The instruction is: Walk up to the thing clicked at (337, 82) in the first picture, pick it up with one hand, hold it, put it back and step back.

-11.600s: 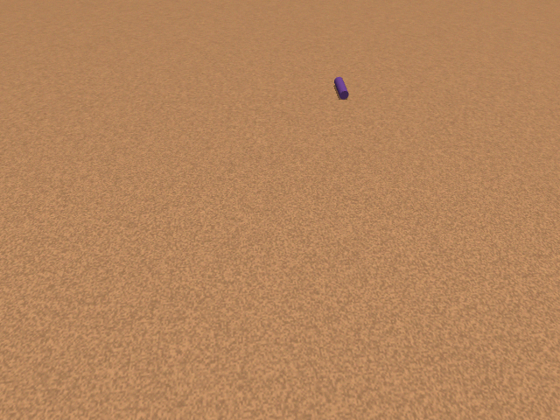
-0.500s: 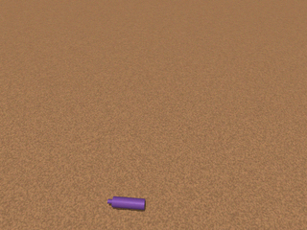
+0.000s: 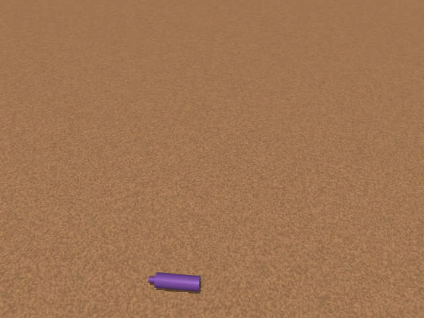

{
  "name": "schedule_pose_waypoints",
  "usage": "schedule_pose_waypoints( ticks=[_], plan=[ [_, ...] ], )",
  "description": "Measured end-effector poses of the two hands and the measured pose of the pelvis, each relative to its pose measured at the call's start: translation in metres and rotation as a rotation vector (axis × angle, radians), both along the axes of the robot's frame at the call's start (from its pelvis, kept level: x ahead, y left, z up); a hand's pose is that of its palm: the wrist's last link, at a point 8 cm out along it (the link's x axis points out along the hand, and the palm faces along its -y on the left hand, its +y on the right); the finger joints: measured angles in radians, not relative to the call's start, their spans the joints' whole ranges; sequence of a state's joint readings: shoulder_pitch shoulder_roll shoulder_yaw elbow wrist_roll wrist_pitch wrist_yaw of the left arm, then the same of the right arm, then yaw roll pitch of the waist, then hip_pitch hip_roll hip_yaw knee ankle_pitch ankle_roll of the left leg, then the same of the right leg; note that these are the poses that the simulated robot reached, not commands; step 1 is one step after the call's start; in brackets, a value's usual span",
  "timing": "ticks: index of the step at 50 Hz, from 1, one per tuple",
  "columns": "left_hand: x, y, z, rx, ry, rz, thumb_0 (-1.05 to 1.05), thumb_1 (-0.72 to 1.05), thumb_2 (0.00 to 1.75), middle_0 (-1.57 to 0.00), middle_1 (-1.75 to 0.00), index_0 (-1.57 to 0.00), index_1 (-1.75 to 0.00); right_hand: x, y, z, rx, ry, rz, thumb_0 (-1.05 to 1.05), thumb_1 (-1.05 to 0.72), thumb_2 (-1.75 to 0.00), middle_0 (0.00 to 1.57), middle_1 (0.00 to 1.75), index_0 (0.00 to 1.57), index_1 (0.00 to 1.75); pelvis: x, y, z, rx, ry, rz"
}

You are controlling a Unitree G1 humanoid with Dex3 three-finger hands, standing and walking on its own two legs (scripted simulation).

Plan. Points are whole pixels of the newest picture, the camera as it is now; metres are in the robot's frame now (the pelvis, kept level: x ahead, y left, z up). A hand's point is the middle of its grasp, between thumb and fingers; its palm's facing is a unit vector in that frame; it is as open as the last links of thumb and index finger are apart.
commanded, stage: stand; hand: left
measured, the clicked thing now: (174, 281) +0.42 +0.15 -0.75
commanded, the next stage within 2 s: walk up in 0.54 s
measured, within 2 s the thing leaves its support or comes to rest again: neither
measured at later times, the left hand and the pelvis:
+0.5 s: hand out of the picture +0.08 +0.25 -0.16, palm faces -0.03 -0.94 -0.35, open 7.4 cm; pelvis +0.01 +0.00 +0.00, yaw +0 degrees
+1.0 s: hand out of the picture +0.10 +0.15 -0.18, palm faces -0.12 -0.93 -0.34, open 7.4 cm; pelvis +0.01 -0.10 -0.03, yaw -5 degrees
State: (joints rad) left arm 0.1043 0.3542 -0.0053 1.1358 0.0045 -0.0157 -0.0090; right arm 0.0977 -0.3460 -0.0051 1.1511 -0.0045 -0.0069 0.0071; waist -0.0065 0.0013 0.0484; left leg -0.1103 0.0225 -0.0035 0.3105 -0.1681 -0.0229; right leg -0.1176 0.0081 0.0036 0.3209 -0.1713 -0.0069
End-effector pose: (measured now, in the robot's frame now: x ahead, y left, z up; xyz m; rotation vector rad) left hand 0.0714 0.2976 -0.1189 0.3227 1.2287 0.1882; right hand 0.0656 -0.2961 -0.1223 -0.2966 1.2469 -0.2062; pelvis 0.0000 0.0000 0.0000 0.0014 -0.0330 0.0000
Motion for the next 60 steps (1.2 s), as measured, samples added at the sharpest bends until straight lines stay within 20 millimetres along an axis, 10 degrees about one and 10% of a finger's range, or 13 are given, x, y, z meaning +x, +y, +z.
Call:
schedule_pose_waypoints(
  ticks=[28, 35, 45, 60],
  plan=[
    [0.003, 0.0, 0.001, 0.004, 0.014, 0.002, 0.01, 0.91, 0.9, -0.21, -0.3, -0.2, -0.3, 0.008, -0.004, 0.0, -0.007, -0.011, 0.002, 0.0, -0.91, -0.9, 0.2, 0.3, 0.2, 0.3, 0.006, -0.003, -0.001, 0.004, 0.005, -0.007],
    [0.015, 0.002, 0.0, 0.029, 0.027, -0.014, 0.01, 0.91, 0.9, -0.21, -0.3, -0.2, -0.3, -0.02, -0.057, 0.014, -0.149, -0.043, -0.06, 0.0, -0.9, -0.9, 0.21, 0.3, 0.21, 0.3, 0.0, -0.03, -0.009, 0.02, 0.012, -0.048],
    [0.022, -0.064, -0.021, 0.055, 0.022, -0.089, 0.01, 0.91, 0.9, -0.2, -0.3, -0.19, -0.3, -0.041, -0.159, -0.001, -0.223, -0.002, -0.108, 0.01, -0.9, -0.9, 0.2, 0.3, 0.2, 0.3, 0.001, -0.09, -0.037, -0.012, -0.012, -0.098],
    [0.066, -0.119, -0.022, 0.0, -0.1, -0.075, 0.01, 0.9, 0.9, -0.21, -0.3, -0.2, -0.3, -0.012, -0.117, -0.018, -0.013, -0.002, -0.059, 0.01, -0.9, -0.9, 0.2, 0.3, 0.21, 0.3, 0.022, -0.113, -0.027, 0.0, -0.01, -0.076]
  ],
)
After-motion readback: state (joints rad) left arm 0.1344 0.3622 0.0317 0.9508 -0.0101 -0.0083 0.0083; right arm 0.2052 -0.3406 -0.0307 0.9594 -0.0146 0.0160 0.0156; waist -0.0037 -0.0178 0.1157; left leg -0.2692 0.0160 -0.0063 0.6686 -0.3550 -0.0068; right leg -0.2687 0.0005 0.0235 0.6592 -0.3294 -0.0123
